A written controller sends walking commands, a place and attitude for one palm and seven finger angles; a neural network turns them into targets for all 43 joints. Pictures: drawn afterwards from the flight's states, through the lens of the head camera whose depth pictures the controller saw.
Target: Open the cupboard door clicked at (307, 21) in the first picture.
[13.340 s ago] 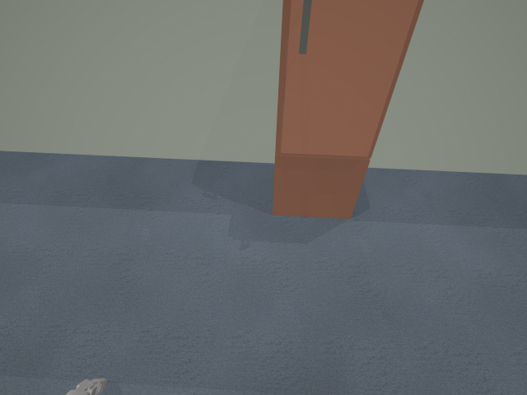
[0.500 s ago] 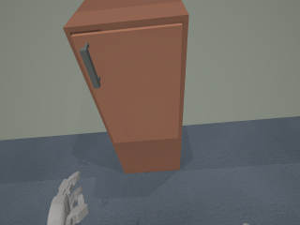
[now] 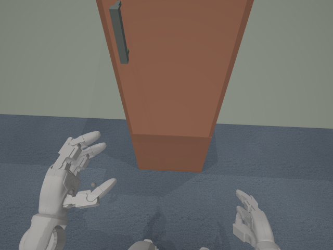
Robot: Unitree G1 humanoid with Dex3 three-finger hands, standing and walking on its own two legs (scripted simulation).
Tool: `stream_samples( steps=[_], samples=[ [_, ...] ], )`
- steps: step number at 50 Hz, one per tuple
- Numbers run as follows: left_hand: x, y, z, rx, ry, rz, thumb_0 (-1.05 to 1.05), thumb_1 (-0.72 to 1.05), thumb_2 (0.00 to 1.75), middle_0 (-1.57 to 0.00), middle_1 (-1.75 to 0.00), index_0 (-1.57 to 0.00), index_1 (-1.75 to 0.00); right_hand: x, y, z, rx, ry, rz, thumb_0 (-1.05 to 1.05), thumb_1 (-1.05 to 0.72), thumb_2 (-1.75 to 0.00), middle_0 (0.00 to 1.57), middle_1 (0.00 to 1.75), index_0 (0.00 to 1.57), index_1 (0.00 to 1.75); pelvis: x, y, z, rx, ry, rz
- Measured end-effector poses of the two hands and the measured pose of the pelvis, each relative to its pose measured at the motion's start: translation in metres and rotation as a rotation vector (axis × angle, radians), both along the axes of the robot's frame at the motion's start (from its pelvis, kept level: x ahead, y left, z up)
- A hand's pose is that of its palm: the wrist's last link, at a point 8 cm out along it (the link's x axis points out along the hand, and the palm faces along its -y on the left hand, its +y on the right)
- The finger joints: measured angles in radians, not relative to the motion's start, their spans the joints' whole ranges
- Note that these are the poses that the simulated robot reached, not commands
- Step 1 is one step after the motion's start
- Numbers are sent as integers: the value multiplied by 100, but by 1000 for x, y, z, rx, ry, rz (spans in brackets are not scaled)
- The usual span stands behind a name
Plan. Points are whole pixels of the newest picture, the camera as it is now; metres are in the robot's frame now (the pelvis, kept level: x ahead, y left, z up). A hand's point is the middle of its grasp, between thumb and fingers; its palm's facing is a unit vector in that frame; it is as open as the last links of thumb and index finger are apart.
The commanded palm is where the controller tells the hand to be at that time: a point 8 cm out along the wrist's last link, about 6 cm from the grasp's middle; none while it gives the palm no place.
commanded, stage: raise the hand with hooked fingers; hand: left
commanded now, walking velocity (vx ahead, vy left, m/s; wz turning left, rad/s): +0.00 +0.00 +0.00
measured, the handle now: (121, 33) +0.59 +0.19 +0.20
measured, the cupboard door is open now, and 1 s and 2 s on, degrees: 0 0 0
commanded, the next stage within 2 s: move the hooked fingers beside the handle in 1.40 s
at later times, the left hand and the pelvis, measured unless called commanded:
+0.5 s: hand (59, 140) +0.28 +0.24 +0.15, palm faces +0.07 -0.99 -0.09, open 13.2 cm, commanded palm +0.25 +0.30 +0.16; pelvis +0.02 +0.02 +0.04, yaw -2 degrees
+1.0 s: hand (19, 89) +0.32 +0.29 +0.24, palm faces +0.13 -0.99 -0.06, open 14.0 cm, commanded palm +0.28 +0.33 +0.22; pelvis +0.01 +0.01 +0.05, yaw -1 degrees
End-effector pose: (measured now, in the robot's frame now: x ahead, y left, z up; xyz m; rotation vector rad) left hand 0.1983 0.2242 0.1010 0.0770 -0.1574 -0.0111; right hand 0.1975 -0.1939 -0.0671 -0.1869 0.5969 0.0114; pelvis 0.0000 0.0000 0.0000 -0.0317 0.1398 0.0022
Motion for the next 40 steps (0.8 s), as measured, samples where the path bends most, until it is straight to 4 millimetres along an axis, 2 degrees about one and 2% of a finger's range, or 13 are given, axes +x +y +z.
stream_samples(
  steps=[3,6,8,12,16,23,30,35,40],
  samples=[
    [23,-3,-6,-4,144,-90,1,21,61,-25,-74,-25,-74,-28,3,-5,31,71,-75,2,-91,-90,21,30,21,30,3,5,8,10,-6,-22],
    [32,9,-10,-37,259,-40,0,14,58,-26,-78,-26,-79,-48,-3,-1,24,111,-148,2,-90,-90,21,30,21,30,8,9,17,17,-20,-44],
    [32,23,-5,-51,263,44,0,10,56,-26,-81,-26,-82,-58,-11,3,5,121,-181,2,-90,-90,21,30,21,30,11,12,21,19,-28,-53],
    [27,47,19,-19,153,167,0,0,52,-27,-87,-27,-88,-64,-25,11,-54,120,-180,2,-91,-90,21,30,21,30,15,16,25,16,-39,-50],
    [30,54,35,2,68,142,0,-9,48,-27,-93,-27,-94,-57,-35,18,-102,96,-152,2,-91,-90,20,30,20,30,14,21,27,9,-55,-32],
    [53,64,42,5,139,59,0,-26,41,-28,-104,-28,-104,-28,-32,40,-107,-18,-165,2,-91,-90,20,30,20,30,16,23,35,9,-94,-31],
    [64,92,86,-13,32,142,-1,-41,34,-30,-114,-30,-114,-2,-11,56,-59,-98,-105,2,-91,-90,20,30,20,30,19,22,42,11,-132,-29],
    [72,102,96,-18,83,131,-1,-46,32,-30,-117,-30,-118,4,-2,56,-37,-85,-73,2,-91,-90,20,30,21,30,17,21,46,13,-148,-20],
    [77,107,104,-8,126,126,-1,-49,31,-30,-119,-30,-119,1,-2,54,-34,-60,-74,2,-91,-90,21,30,21,30,15,18,48,16,-159,-21]
  ],
)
